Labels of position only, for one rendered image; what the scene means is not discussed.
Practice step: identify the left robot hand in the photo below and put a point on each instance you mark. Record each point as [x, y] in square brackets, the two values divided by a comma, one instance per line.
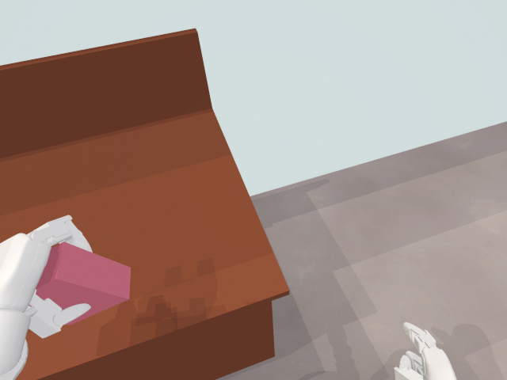
[23, 258]

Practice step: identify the right robot hand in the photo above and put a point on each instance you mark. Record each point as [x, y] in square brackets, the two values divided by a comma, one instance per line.
[433, 363]

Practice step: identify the table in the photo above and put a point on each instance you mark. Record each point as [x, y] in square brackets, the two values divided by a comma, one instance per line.
[123, 138]

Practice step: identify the robot left forearm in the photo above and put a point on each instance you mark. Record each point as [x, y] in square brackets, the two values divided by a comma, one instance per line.
[14, 326]

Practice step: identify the sponge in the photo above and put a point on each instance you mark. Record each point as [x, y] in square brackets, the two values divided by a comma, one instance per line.
[75, 276]

